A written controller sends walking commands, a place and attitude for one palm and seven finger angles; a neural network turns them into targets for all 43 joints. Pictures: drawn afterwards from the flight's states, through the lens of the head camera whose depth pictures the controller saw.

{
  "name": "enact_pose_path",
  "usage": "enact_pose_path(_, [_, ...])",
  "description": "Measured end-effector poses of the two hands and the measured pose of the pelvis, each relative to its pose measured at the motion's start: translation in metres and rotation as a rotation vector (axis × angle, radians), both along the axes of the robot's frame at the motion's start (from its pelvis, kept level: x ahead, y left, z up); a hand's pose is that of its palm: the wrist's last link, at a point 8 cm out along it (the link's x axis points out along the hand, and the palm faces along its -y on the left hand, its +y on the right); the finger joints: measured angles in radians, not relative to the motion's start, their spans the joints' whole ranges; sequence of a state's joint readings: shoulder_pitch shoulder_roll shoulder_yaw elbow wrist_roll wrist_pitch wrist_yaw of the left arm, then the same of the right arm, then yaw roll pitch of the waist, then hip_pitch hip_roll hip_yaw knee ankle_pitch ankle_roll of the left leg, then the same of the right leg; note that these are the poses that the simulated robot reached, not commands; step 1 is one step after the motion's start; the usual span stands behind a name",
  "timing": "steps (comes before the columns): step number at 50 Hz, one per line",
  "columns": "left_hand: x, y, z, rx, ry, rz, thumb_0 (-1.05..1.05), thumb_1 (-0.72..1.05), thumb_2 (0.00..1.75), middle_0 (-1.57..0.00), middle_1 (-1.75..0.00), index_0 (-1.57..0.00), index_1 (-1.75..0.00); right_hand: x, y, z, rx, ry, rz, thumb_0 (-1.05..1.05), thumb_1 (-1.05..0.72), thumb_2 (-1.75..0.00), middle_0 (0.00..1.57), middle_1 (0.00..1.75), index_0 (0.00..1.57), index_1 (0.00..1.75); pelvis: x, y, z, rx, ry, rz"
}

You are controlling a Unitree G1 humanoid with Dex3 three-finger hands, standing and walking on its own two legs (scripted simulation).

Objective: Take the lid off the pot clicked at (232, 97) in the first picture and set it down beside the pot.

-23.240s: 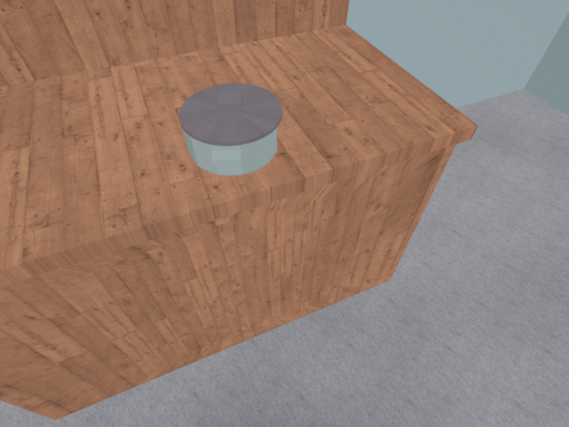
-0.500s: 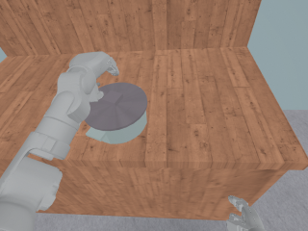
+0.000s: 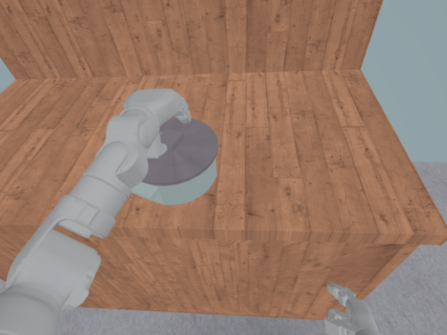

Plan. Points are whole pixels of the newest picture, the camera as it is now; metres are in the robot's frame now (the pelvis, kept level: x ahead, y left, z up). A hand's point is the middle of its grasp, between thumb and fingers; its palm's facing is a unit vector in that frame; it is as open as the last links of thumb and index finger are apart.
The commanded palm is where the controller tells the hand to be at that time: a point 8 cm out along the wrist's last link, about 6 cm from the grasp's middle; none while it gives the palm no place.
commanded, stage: lower the open fingers around the knob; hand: left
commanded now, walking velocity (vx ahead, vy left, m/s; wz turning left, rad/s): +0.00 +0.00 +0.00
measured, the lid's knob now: (169, 139) +0.47 +0.13 +0.11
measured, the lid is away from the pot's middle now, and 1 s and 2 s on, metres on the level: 0.00 0.01 0.00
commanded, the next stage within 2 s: close the fingers and squeeze the knob in 0.84 s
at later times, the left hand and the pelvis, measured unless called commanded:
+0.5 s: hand (156, 145) +0.42 +0.14 +0.13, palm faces -0.26 -0.06 -0.96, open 10.4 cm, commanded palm +0.41 +0.15 +0.19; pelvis +0.01 +0.00 +0.00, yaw +0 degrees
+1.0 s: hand (168, 141) +0.44 +0.13 +0.13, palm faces -0.27 -0.05 -0.96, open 10.0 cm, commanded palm +0.42 +0.13 +0.19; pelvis +0.01 +0.00 +0.00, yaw +0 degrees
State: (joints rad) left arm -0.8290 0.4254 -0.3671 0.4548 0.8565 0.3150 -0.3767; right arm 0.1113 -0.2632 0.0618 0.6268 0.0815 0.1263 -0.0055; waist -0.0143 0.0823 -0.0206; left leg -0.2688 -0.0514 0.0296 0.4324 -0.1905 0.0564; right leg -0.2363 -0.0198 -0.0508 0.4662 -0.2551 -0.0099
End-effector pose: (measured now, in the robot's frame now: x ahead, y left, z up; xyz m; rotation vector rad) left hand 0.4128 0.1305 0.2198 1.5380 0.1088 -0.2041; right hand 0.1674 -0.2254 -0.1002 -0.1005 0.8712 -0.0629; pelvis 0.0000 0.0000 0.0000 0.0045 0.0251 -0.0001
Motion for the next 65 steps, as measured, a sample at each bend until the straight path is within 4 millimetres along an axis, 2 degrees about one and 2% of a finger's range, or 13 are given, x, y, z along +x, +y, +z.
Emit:
enact_pose_path(3, [0.009, 0.009, 0.005, -0.013, -0.010, 0.053, 0.00, -0.33, 1.55, -0.87, -0.08, -0.87, -0.09, -0.008, -0.004, -0.003, -0.005, 0.018, -0.016, 0.01, -0.91, -0.90, 0.20, 0.30, 0.20, 0.30, 0.001, -0.001, 0.000, 0.001, 0.006, -0.005])
enact_pose_path(6, [0.012, 0.014, -0.005, -0.019, 0.023, 0.089, 0.00, -0.33, 1.55, -0.87, -0.08, -0.87, -0.09, -0.016, -0.009, -0.005, 0.002, 0.041, -0.029, 0.01, -0.91, -0.90, 0.20, 0.30, 0.20, 0.30, 0.002, -0.002, 0.000, 0.001, 0.012, -0.008])
enact_pose_path(10, [0.006, 0.006, -0.026, -0.021, 0.079, 0.049, 0.00, -0.33, 1.55, -0.87, -0.08, -0.86, -0.09, -0.021, -0.014, -0.008, -0.007, 0.064, -0.041, 0.01, -0.91, -0.90, 0.20, 0.30, 0.20, 0.30, 0.005, -0.002, 0.000, -0.001, 0.010, -0.009])
enact_pose_path(13, [0.008, 0.004, -0.025, -0.017, 0.071, 0.022, 0.00, -0.33, 1.55, -0.87, -0.08, -0.85, -0.08, -0.022, -0.018, -0.007, -0.028, 0.065, -0.052, 0.01, -0.91, -0.90, 0.20, 0.30, 0.20, 0.30, 0.006, -0.002, 0.001, -0.002, 0.005, -0.009])
enact_pose_path(17, [0.018, 0.020, -0.019, -0.035, 0.053, 0.077, 0.00, -0.33, 1.55, -0.87, -0.08, -0.85, -0.08, -0.023, -0.022, -0.005, -0.037, 0.056, -0.065, 0.01, -0.91, -0.90, 0.20, 0.30, 0.20, 0.30, 0.008, -0.004, 0.001, -0.001, 0.011, -0.013])
enact_pose_path(20, [0.017, 0.026, -0.028, -0.035, 0.078, 0.103, 0.00, -0.33, 1.55, -0.87, -0.08, -0.86, -0.08, -0.021, -0.023, -0.004, -0.024, 0.052, -0.063, 0.01, -0.91, -0.90, 0.20, 0.30, 0.20, 0.30, 0.010, -0.003, 0.001, -0.002, 0.018, -0.013])
enact_pose_path(25, [0.006, 0.018, -0.032, -0.029, 0.061, 0.040, 0.00, -0.33, 1.55, -0.85, -0.07, -0.81, -0.07, -0.009, -0.021, -0.003, -0.023, 0.046, -0.043, 0.01, -0.91, -0.90, 0.20, 0.30, 0.20, 0.30, 0.012, -0.002, 0.000, -0.006, 0.015, -0.006])
enact_pose_path(32, [0.009, 0.022, -0.035, -0.040, 0.067, 0.069, 0.00, -0.33, 1.55, -0.86, -0.07, -0.83, -0.08, 0.006, -0.010, 0.002, -0.007, 0.011, -0.022, 0.01, -0.91, -0.90, 0.20, 0.30, 0.20, 0.30, 0.011, 0.000, 0.000, -0.005, 0.019, -0.004])
enact_pose_path(37, [0.006, 0.010, -0.032, -0.017, 0.053, 0.024, 0.00, -0.33, 1.55, -0.86, -0.08, -0.83, -0.08, 0.012, -0.002, 0.001, 0.004, 0.006, -0.004, 0.01, -0.91, -0.90, 0.20, 0.30, 0.20, 0.30, 0.010, 0.001, -0.001, -0.007, 0.022, 0.003])
enact_pose_path(48, [0.018, -0.001, -0.030, -0.014, 0.062, 0.032, 0.00, -0.33, 1.55, -0.86, -0.08, -0.86, -0.09, -0.007, -0.001, -0.008, 0.010, 0.058, -0.024, 0.01, -0.91, -0.90, 0.20, 0.30, 0.20, 0.30, 0.010, 0.002, -0.001, -0.004, 0.031, -0.003])
enact_pose_path(52, [0.022, -0.002, -0.034, -0.021, 0.075, 0.042, 0.00, -0.30, 1.47, -0.85, -0.08, -0.85, -0.09, -0.017, -0.006, -0.012, 0.004, 0.082, -0.044, 0.01, -0.91, -0.90, 0.20, 0.30, 0.20, 0.30, 0.011, 0.001, -0.001, -0.002, 0.029, -0.010])
enact_pose_path(59, [0.023, -0.003, -0.032, -0.038, 0.066, 0.038, 0.01, -0.20, 1.31, -0.78, -0.25, -0.78, -0.26, -0.027, -0.017, -0.013, -0.010, 0.098, -0.069, 0.01, -0.91, -0.90, 0.20, 0.30, 0.20, 0.30, 0.013, -0.001, 0.000, -0.001, 0.026, -0.016])
enact_pose_path(65, [0.016, 0.000, -0.035, -0.030, 0.067, 0.039, 0.01, -0.12, 1.24, -0.72, -0.44, -0.73, -0.46, -0.022, -0.023, -0.009, -0.018, 0.080, -0.069, 0.01, -0.91, -0.90, 0.20, 0.30, 0.20, 0.30, 0.013, -0.004, 0.000, -0.002, 0.018, -0.015])
